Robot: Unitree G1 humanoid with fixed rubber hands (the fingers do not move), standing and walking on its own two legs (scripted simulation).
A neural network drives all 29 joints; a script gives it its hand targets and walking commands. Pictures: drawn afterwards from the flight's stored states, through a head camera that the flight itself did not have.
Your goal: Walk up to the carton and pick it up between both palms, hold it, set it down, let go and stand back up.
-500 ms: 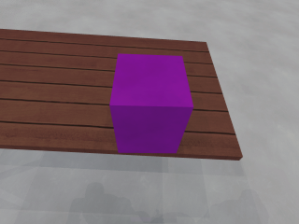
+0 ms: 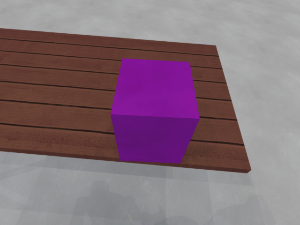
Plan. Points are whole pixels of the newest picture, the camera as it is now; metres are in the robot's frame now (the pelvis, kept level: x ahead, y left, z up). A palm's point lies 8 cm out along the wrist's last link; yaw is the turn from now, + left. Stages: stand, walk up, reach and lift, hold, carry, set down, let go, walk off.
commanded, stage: walk up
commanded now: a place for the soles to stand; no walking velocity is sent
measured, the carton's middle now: (153, 113) +0.42 -0.01 +0.03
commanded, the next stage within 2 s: reach and lift in 1.14 s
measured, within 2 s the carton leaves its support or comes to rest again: neither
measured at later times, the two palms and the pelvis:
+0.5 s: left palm out of the picture -0.01 +0.27 -0.14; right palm out of the picture +0.04 -0.25 -0.13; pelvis +0.00 +0.01 +0.00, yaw +2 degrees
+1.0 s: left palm out of the picture -0.01 +0.28 -0.14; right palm out of the picture +0.05 -0.23 -0.13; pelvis +0.01 +0.02 +0.00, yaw +5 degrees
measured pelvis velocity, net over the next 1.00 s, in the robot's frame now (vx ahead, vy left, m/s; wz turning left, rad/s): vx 0.01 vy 0.02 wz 0.08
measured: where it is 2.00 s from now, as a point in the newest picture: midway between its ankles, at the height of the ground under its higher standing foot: outside the picture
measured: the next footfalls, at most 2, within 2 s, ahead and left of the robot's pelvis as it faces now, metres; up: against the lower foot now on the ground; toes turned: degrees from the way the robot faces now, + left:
none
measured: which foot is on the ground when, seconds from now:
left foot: down 0.00-1.00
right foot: down 0.00-1.00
